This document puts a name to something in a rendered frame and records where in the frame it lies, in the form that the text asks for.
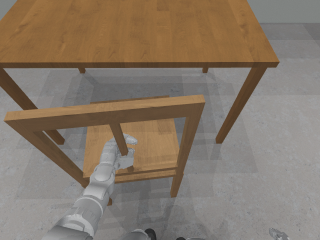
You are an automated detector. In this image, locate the left robot upper arm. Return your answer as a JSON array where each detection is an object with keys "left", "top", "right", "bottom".
[{"left": 44, "top": 225, "right": 94, "bottom": 240}]

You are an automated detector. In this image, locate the chair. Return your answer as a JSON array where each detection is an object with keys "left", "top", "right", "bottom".
[{"left": 3, "top": 94, "right": 206, "bottom": 206}]

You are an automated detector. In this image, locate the robot left forearm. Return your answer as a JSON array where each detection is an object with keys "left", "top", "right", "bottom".
[{"left": 41, "top": 163, "right": 116, "bottom": 240}]

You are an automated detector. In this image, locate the robot left foot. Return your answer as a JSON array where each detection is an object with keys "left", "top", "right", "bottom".
[{"left": 145, "top": 228, "right": 157, "bottom": 240}]

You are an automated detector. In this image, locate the left robot shin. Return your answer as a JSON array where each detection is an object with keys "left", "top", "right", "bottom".
[{"left": 134, "top": 229, "right": 148, "bottom": 236}]

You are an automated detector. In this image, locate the robot left hand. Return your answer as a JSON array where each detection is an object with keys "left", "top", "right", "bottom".
[{"left": 99, "top": 133, "right": 138, "bottom": 170}]

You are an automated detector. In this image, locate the table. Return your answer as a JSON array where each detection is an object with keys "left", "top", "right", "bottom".
[{"left": 0, "top": 0, "right": 280, "bottom": 145}]

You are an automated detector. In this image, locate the robot right hand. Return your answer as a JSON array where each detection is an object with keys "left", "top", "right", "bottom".
[{"left": 269, "top": 228, "right": 290, "bottom": 240}]

